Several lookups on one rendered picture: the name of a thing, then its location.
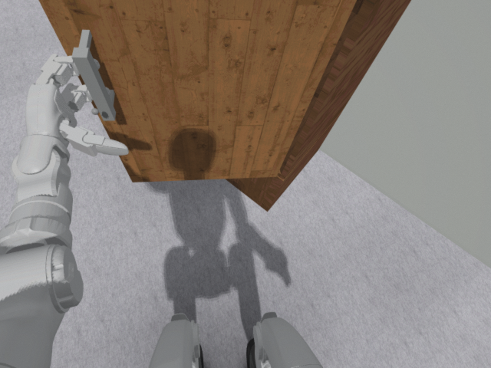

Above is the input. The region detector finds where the robot left upper arm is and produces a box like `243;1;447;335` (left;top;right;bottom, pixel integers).
0;244;84;368

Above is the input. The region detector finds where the handle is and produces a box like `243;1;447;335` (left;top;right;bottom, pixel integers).
72;30;116;121

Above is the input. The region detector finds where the cupboard door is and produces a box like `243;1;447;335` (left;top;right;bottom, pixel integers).
39;0;357;182

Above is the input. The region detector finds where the robot left forearm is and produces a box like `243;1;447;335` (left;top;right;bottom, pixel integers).
0;135;73;255

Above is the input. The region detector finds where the right robot shin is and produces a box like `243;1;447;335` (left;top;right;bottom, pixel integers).
255;311;277;368

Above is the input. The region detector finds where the robot right thigh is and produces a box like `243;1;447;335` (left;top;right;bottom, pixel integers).
253;317;323;368

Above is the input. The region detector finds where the left robot hand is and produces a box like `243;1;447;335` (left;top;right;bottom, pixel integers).
25;54;129;157

